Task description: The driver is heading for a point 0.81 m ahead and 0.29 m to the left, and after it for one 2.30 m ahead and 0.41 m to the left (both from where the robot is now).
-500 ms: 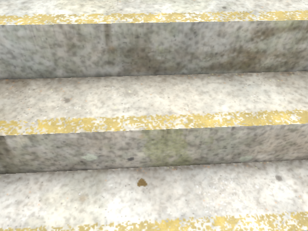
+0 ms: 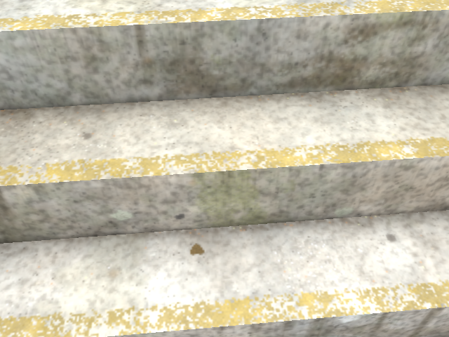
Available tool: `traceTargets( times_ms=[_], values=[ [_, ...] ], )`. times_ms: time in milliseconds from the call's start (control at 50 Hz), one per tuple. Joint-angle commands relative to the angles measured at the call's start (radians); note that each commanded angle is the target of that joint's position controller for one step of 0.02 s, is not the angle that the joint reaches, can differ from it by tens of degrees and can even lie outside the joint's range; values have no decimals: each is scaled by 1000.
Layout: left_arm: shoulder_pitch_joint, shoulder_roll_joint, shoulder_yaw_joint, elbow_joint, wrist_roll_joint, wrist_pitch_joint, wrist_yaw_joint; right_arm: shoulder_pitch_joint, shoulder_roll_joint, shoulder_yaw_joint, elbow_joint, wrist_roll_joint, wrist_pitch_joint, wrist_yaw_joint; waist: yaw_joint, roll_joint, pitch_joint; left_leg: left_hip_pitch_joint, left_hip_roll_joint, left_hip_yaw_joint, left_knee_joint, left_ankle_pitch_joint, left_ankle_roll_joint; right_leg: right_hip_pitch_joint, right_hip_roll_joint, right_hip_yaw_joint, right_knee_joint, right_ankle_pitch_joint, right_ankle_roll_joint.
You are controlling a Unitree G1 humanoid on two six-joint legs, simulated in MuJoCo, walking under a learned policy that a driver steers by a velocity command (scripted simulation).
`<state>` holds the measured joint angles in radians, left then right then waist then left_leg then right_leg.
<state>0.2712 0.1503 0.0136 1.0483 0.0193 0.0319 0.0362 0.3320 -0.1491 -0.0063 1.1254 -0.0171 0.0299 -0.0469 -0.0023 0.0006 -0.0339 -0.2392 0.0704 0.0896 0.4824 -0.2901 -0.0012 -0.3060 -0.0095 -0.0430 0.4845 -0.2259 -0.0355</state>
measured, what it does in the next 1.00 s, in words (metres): climbs, turning left: right foot, then left foot 0.20 m higher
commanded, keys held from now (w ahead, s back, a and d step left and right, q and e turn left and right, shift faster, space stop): w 0.38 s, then w+q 0.12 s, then s+q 0.40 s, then w+q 0.10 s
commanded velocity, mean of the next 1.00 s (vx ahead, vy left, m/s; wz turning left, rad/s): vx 0.20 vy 0.00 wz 0.24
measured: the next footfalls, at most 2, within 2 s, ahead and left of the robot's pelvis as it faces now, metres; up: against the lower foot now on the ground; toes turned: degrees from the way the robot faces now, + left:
right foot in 0.48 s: +0.07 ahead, -0.19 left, +0.00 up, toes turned -5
left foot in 0.76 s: +0.26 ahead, -0.01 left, +0.20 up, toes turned +8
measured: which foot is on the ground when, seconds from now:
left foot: down 0.00-0.48, up 0.50-0.74, down 0.76-1.00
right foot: down 0.00-0.16, up 0.18-0.46, down 0.48-0.78, up 0.80-1.00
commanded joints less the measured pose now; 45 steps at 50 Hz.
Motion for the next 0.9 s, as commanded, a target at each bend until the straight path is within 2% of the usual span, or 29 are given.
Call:
traceTargets(
  times_ms=[20, 100, 140, 200, 240, 280, 320, 380, 400, 440, 460, 480, 500, 520, 540, 560, 600, 660, 680, 700, 720, 740, 760, 780, 800, 820, 840, 860, 900],
  values=[
    [39, 156, 35, -37, -7, 0, 10, 34, -106, -21, -34, 5, -18, -5, 12, -59, 75, -196, -2, -19, -4, -264, 105, -45, -107, 170, -153, -467, -141],
    [-2, 150, 35, -81, -4, -16, 14, 27, -71, -6, -79, -5, -45, 6, -1, -51, 45, -265, -2, -66, 59, -237, 138, -109, -138, 223, -98, -422, -156],
    [-102, 124, 20, -126, -11, -32, 7, 83, -102, -7, -88, -11, -50, 4, -51, 20, 33, -127, 38, -162, -28, -284, 181, -292, -76, 125, 16, -330, -114],
    [-116, 14, -28, -132, -28, -78, -22, 174, -238, -50, -84, -13, -45, -18, -79, 246, -29, 61, 280, -593, -266, -480, 325, -499, 0, -37, 549, -86, -30],
    [-133, 53, -29, -159, -35, -92, -37, 160, -225, -44, -105, -21, -63, -37, -74, 203, -10, 116, 371, -693, -295, -352, 359, -723, -53, 88, 1126, -196, 33],
    [-145, 29, -48, -235, -34, -120, -46, 125, -197, -30, -125, 4, -73, -42, -15, 79, -2, 205, 310, -527, -243, -231, 267, -880, -107, 179, 1286, -191, 56],
    [-235, 15, -76, -285, -31, -135, -65, 157, -173, -30, -89, 14, -59, -19, -38, -5, 53, 201, 236, -368, -277, -135, 212, -871, -105, 53, 1086, -175, 31],
    [-193, 1, -103, -283, -25, -110, -77, -40, -198, -29, -150, -11, -44, -1, 59, 77, 47, -147, 221, -170, -368, 127, 196, -412, -122, 7, 820, -162, -11],
    [-129, 35, -94, -276, -25, -100, -72, -82, -232, -37, -171, -2, -44, 7, 97, 81, 26, -192, 201, -117, -369, 233, 201, -253, -109, -5, 680, -194, -28],
    [162, 207, -5, -207, -11, -129, -64, -158, -241, -33, -192, 15, -39, 17, 258, 26, -103, -17, 36, -9, 55, 883, 164, 34, -44, -30, 188, 52, -75],
    [209, 226, 22, -159, -13, -132, -63, -136, -234, -32, -209, 15, -38, 24, 246, 41, -63, 13, 17, -29, 305, 893, 130, 133, -18, -56, -181, 170, -77],
    [240, 219, 28, -94, -7, -118, -56, -179, -176, -13, -276, 1, -51, 32, 200, -32, -21, -151, 20, -68, 634, 509, 104, 246, -82, 31, -319, 381, -72],
    [276, 239, 19, -37, 10, -92, -43, -162, 7, 26, -299, -17, -97, 64, 114, -360, -54, -641, -115, -157, 1173, -183, 98, 529, -241, 141, 96, 1433, -11],
    [325, 213, -2, -87, 68, -69, -30, 11, 27, 13, -237, 17, -151, 101, 81, -321, -223, -774, -197, -366, 1599, -168, 87, 556, -417, 272, 120, 1837, -86],
    [293, 190, 1, -109, 81, -47, -39, -12, 1, 2, -274, 55, -159, 110, 60, -223, -235, -901, -186, -347, 1838, -184, 68, 530, -464, 314, 73, 1528, -143],
    [163, 173, 4, -122, 58, -38, -44, -155, 19, 21, -370, 67, -147, 105, 29, -174, -83, -1097, -144, -274, 1931, -212, 39, 467, -439, 261, -9, 1139, -160],
    [0, 110, -3, -123, 31, -47, -35, -343, 57, 66, -512, 51, -110, 85, -32, -125, 96, -1203, -75, -223, 1930, -246, 22, 285, -367, 119, -122, 846, -97],
    [-128, 94, -13, -141, 13, -43, 11, -384, 20, 96, -657, 19, -90, 91, -140, -129, 101, -845, -35, -88, 1365, -72, 38, -81, -182, -187, -258, 904, 6],
    [-151, 151, 2, -173, 13, -34, 33, -370, -4, 94, -650, 10, -79, 94, -138, -117, 23, -756, -45, -20, 1333, -40, 17, -44, -170, -203, -257, 1085, -18],
    [-183, 300, 29, -208, 16, -22, 58, -354, -26, 102, -647, 26, -55, 74, -182, -95, -102, -461, -107, 117, 1062, -256, 57, -92, -117, -274, -302, 1472, -4],
    [-103, 395, 57, -229, 9, -20, 62, -245, -70, 82, -602, 28, -30, 58, -188, -130, -207, -318, -138, 151, 960, -331, 49, 42, -208, -187, -233, 1858, -83],
    [-105, 407, 76, -256, -2, -29, 59, -95, -124, 47, -549, -3, -9, 55, -163, -186, -314, -293, -186, 135, 918, -415, 73, 261, -322, -131, -84, 2225, -142],
    [-174, 406, 75, -295, -25, -26, 49, 6, -190, 20, -521, -53, -9, 63, -198, -127, -374, -224, -176, -2, 801, -307, 127, 322, -330, -139, 166, 2298, -154],
    [-194, 389, 68, -333, -23, -35, 30, 90, -281, -13, -507, -65, -3, 74, -233, 23, -393, -61, -127, -284, 478, -113, 200, 185, -273, -62, 420, 1781, -141],
    [-190, 253, 34, -393, 11, -54, -19, -34, -354, -38, -517, -78, 23, 34, -117, 415, -391, 20, 72, -919, 33, -32, 380, -178, 63, 0, 893, 271, -52],
    [-186, 213, 36, -385, -4, -79, -64, -184, -302, -28, -596, -123, 26, 4, -90, 229, -360, -97, 135, -1160, -119, -114, 394, -299, 147, 249, 1455, -23, -8],
    [-228, 144, 16, -444, -5, -75, -87, -243, -201, 0, -576, -68, 16, -9, -34, 83, -191, -266, 121, -1019, -58, -211, 307, -430, 128, 277, 1653, -57, 0],
    [-200, 74, -5, -469, 21, -56, -82, -312, -149, 11, -546, 6, 6, -6, 53, -21, 23, -425, 74, -828, 27, -229, 246, -527, 126, 233, 1693, -76, 9],
    [-56, 52, -27, -457, 23, -39, -46, -372, -116, 5, -509, 44, -11, 10, 148, -60, 156, -537, -10, -559, 95, -190, 154, -565, 64, 178, 1605, -29, 27]
  ],
)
